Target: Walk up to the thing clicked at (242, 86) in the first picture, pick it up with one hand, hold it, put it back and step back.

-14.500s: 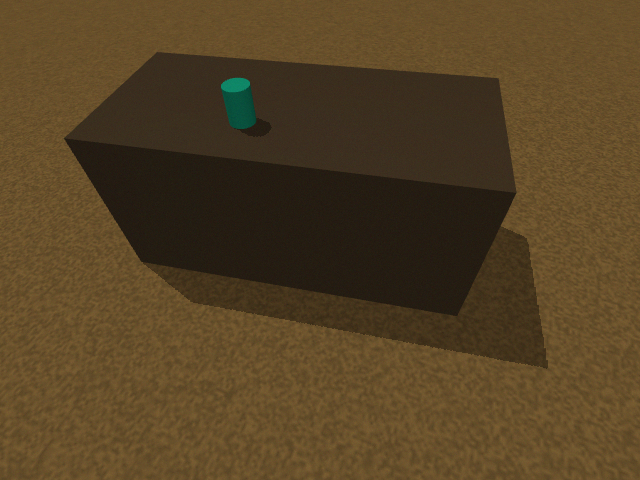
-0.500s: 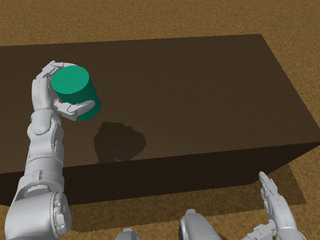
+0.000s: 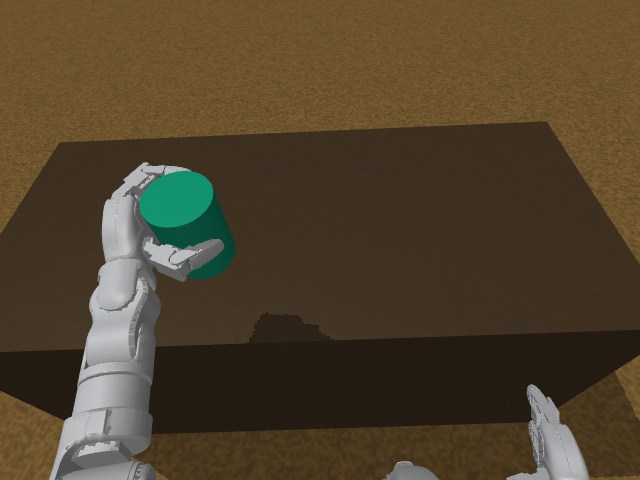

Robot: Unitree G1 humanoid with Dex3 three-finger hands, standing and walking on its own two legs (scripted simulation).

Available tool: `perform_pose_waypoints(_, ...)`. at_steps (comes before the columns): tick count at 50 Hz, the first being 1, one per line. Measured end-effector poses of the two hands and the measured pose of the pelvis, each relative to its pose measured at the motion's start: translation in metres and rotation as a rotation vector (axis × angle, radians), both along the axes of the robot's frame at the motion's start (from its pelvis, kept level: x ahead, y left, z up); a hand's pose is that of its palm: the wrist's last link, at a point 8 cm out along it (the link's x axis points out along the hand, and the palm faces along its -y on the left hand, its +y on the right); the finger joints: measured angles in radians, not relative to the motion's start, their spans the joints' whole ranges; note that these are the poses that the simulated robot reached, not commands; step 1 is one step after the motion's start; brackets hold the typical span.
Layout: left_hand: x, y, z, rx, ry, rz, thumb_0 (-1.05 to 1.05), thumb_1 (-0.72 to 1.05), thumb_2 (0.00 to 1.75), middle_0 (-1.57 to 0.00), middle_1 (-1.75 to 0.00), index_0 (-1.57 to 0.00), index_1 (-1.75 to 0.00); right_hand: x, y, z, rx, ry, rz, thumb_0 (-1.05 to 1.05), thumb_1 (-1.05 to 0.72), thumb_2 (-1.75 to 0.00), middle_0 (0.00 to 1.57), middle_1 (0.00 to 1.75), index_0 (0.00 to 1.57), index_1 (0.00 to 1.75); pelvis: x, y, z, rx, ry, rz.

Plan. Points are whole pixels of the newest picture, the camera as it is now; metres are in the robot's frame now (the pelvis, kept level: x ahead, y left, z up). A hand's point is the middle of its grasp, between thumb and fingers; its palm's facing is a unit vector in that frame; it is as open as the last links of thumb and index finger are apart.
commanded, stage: lift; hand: left
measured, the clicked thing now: (192, 228) +0.39 +0.16 +0.11
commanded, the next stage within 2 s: hold in 0.50 s
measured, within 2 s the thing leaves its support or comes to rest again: neither
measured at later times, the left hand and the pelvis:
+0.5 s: hand (168, 228) +0.35 +0.17 +0.15, palm faces +0.14 -0.99 -0.02, open 11.3 cm; pelvis +0.00 +0.00 +0.01, yaw +0 degrees
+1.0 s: hand (156, 224) +0.34 +0.17 +0.18, palm faces +0.14 -0.99 -0.02, open 11.2 cm; pelvis +0.01 +0.00 +0.02, yaw +1 degrees
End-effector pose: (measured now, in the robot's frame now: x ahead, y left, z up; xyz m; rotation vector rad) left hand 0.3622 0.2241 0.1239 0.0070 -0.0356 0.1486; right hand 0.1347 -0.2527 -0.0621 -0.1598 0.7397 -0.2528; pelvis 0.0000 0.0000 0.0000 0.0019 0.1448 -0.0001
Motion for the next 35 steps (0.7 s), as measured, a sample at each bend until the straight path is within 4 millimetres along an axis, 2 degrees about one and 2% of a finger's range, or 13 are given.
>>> perform_pose_waypoints(15, -0.028, -0.001, 0.018, 0.006, 0.011, 0.003, -0.01, -0.61, 1.06, -0.67, -1.07, -0.69, -1.09, 0.002, 0.004, -0.001, 0.012, -0.008, -0.003, -0.01, 0.53, -0.05, 0.05, 0.05, 0.06, 0.05, -0.002, 0.000, 0.010, 0.000, -0.058, 0.005)
perform_pose_waypoints(20, -0.032, -0.001, 0.028, 0.008, -0.009, 0.000, -0.01, -0.61, 1.06, -0.67, -1.07, -0.69, -1.09, 0.007, 0.004, 0.002, 0.006, -0.028, -0.004, -0.01, 0.53, -0.05, 0.05, 0.05, 0.06, 0.05, -0.001, 0.000, 0.012, -0.001, -0.069, 0.006)
perform_pose_waypoints(35, -0.041, 0.002, 0.039, 0.011, 0.003, 0.006, -0.01, -0.61, 1.06, -0.67, -1.07, -0.69, -1.09, 0.013, 0.003, 0.008, 0.003, -0.057, 0.001, -0.01, 0.51, -0.05, 0.05, 0.05, 0.06, 0.05, 0.004, 0.002, 0.018, -0.004, -0.092, 0.010)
